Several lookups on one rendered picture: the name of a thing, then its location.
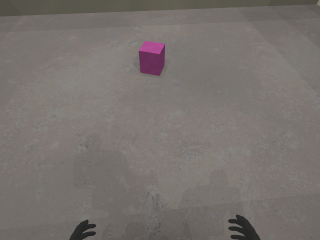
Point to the left robot hand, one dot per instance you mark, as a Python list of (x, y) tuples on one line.
[(83, 226)]

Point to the right robot hand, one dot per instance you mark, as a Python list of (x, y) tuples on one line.
[(247, 230)]

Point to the carton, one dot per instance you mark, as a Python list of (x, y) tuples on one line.
[(152, 58)]

